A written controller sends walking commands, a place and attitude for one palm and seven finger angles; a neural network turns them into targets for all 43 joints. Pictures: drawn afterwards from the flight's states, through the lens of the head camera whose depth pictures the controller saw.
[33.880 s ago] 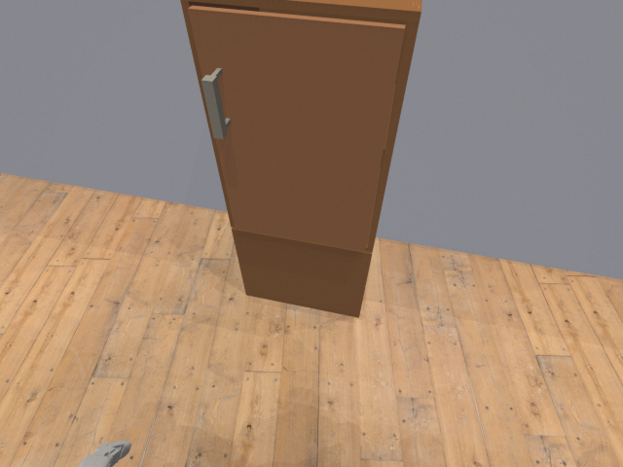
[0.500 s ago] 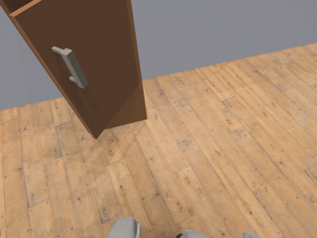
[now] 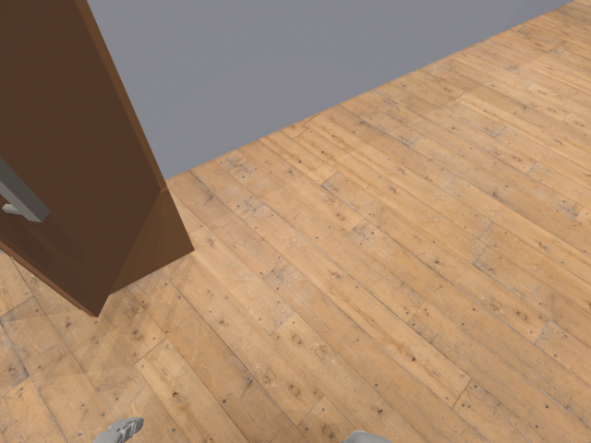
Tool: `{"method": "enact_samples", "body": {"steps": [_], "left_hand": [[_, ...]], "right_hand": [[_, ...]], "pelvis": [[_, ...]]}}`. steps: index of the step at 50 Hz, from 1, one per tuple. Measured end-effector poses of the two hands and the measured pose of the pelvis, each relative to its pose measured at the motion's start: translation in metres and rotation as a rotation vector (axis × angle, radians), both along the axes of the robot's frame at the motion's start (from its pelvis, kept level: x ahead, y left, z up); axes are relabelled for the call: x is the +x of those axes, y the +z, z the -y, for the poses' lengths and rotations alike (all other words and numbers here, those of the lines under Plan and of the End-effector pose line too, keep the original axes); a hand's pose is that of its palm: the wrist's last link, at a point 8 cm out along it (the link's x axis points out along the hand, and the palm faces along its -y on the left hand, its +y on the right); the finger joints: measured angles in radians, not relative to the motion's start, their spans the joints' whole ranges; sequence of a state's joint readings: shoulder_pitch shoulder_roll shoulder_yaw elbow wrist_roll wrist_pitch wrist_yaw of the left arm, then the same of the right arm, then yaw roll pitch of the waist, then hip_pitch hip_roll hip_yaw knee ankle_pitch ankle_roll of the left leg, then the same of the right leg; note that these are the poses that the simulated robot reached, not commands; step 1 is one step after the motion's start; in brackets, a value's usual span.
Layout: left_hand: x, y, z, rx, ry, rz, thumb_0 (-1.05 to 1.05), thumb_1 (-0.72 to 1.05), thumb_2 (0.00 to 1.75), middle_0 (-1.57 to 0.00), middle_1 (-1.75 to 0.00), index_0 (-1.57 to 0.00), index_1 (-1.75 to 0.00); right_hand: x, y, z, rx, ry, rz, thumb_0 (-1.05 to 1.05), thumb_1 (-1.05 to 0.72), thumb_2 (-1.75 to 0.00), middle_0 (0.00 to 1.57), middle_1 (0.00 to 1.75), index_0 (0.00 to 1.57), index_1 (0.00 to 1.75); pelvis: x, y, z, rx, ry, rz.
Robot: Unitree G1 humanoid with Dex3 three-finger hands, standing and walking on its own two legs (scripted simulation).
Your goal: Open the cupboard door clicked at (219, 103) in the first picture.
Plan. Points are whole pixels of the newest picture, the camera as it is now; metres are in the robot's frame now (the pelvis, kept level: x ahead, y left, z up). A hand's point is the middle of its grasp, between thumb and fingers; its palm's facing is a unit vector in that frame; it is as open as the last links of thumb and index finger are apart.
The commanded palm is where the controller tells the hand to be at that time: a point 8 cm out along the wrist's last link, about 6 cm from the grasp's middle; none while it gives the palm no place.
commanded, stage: walk to a spot facing it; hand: left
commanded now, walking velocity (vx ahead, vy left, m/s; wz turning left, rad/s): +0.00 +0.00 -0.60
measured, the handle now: out of the picture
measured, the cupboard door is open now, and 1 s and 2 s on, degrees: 47 47 47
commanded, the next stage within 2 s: turn to face it in 1.80 s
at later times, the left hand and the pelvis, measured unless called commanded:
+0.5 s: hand (200, 407) +0.18 +0.16 -0.16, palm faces -0.28 -0.94 -0.18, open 7.4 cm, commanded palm none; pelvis +0.03 +0.00 +0.01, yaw -18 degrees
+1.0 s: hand (311, 329) +0.31 +0.00 -0.16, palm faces -0.54 -0.82 -0.19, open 7.3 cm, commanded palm none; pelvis +0.16 -0.13 +0.01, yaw -34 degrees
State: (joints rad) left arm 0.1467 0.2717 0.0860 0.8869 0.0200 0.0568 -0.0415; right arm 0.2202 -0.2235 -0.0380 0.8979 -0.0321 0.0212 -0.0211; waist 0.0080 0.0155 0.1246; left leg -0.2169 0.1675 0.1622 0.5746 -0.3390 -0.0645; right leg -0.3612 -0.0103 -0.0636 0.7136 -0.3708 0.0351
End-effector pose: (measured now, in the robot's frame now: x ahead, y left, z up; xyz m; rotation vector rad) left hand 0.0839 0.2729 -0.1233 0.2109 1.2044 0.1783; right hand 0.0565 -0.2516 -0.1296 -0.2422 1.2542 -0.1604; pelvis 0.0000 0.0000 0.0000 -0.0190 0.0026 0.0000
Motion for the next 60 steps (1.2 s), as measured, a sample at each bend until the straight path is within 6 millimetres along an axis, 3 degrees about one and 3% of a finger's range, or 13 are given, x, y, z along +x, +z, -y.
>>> {"method": "enact_samples", "body": {"steps": [4, 9, 15, 20, 25, 29, 34, 38, 42, 47, 51, 56, 60], "left_hand": [[0.019, -0.002, 0.019, 0.043, -0.079, 0.017, 0.01, 0.91, 0.90, -0.20, -0.30, -0.19, -0.29], [0.026, 0.004, 0.038, 0.040, -0.134, -0.018, 0.01, 0.91, 0.90, -0.20, -0.30, -0.20, -0.30], [0.038, -0.002, 0.049, -0.004, -0.199, -0.033, 0.01, 0.90, 0.90, -0.20, -0.30, -0.20, -0.30], [0.058, -0.017, 0.047, -0.052, -0.237, -0.033, 0.01, 0.90, 0.90, -0.20, -0.30, -0.20, -0.30], [0.100, -0.005, 0.059, -0.081, -0.315, -0.010, 0.01, 0.91, 0.90, -0.20, -0.30, -0.20, -0.30], [0.141, 0.003, 0.084, -0.087, -0.389, 0.021, 0.01, 0.91, 0.90, -0.20, -0.30, -0.19, -0.29], [0.198, 0.004, 0.140, -0.075, -0.523, 0.036, 0.01, 0.91, 0.90, -0.20, -0.30, -0.19, -0.29], [0.241, -0.005, 0.191, -0.062, -0.603, 0.119, 0.01, 0.91, 0.90, -0.20, -0.30, -0.19, -0.29], [0.248, -0.003, 0.216, -0.054, -0.604, 0.103, 0.01, 0.91, 0.90, -0.20, -0.30, -0.19, -0.29], [0.243, -0.003, 0.231, -0.055, -0.612, -0.013, 0.01, 0.91, 0.90, -0.20, -0.30, -0.20, -0.30], [0.251, -0.008, 0.232, -0.059, -0.590, -0.081, 0.01, 0.92, 0.90, -0.20, -0.30, -0.20, -0.30], [0.278, -0.027, 0.228, -0.058, -0.554, -0.148, 0.01, 0.91, 0.90, -0.20, -0.30, -0.20, -0.30], [0.317, -0.027, 0.243, -0.033, -0.593, -0.174, 0.01, 0.91, 0.90, -0.20, -0.30, -0.20, -0.30]], "right_hand": [[-0.025, -0.019, 0.027, 0.005, -0.104, -0.042, 0.01, -0.91, -0.90, 0.20, 0.30, 0.21, 0.30], [-0.033, -0.005, 0.037, 0.002, -0.174, -0.031, 0.01, -0.91, -0.90, 0.20, 0.30, 0.20, 0.30], [-0.028, 0.008, 0.029, -0.002, -0.231, 0.043, 0.01, -0.91, -0.90, 0.20, 0.30, 0.20, 0.30], [-0.032, 0.009, 0.013, -0.029, -0.259, 0.096, 0.01, -0.91, -0.90, 0.20, 0.30, 0.20, 0.30], [-0.068, 0.020, -0.003, -0.014, -0.324, 0.018, 0.01, -0.91, -0.90, 0.20, 0.30, 0.20, 0.30], [-0.098, 0.021, -0.008, 0.008, -0.404, -0.070, 0.01, -0.91, -0.90, 0.20, 0.30, 0.21, 0.30], [-0.132, 0.010, -0.004, 0.053, -0.533, -0.160, 0.01, -0.91, -0.90, 0.20, 0.30, 0.21, 0.30], [-0.146, -0.013, 0.011, 0.099, -0.612, -0.228, 0.01, -0.91, -0.90, 0.20, 0.30, 0.21, 0.30], [-0.114, -0.015, 0.046, 0.091, -0.641, -0.196, 0.01, -0.91, -0.90, 0.20, 0.30, 0.20, 0.30], [-0.032, 0.004, 0.095, 0.042, -0.635, -0.011, 0.01, -0.91, -0.90, 0.20, 0.30, 0.20, 0.30], [0.035, 0.015, 0.125, 0.016, -0.610, 0.108, 0.01, -0.91, -0.90, 0.20, 0.30, 0.20, 0.30], [0.108, 0.013, 0.150, -0.032, -0.575, 0.202, 0.01, -0.91, -0.90, 0.20, 0.30, 0.20, 0.30], [0.127, 0.013, 0.151, -0.028, -0.610, 0.196, 0.01, -0.91, -0.90, 0.20, 0.30, 0.20, 0.30]], "pelvis": [[0.001, -0.011, 0.012, 0.020, -0.057, 0.003], [0.000, 0.001, 0.017, 0.041, -0.122, -0.003], [0.003, 0.005, 0.011, 0.044, -0.197, -0.010], [0.015, -0.004, -0.002, 0.007, -0.247, -0.024], [0.030, 0.009, 0.004, -0.003, -0.310, -0.019], [0.046, 0.014, 0.017, -0.004, -0.368, -0.026], [0.068, 0.007, 0.045, 0.009, -0.449, -0.026], [0.086, -0.014, 0.079, 0.035, -0.491, -0.013], [0.102, -0.008, 0.097, 0.014, -0.519, 0.005], [0.134, 0.007, 0.117, 0.024, -0.567, -0.006], [0.167, 0.010, 0.132, 0.020, -0.597, -0.010], [0.221, -0.004, 0.146, -0.004, -0.629, -0.014], [0.251, -0.002, 0.163, 0.019, -0.665, 0.002]]}}
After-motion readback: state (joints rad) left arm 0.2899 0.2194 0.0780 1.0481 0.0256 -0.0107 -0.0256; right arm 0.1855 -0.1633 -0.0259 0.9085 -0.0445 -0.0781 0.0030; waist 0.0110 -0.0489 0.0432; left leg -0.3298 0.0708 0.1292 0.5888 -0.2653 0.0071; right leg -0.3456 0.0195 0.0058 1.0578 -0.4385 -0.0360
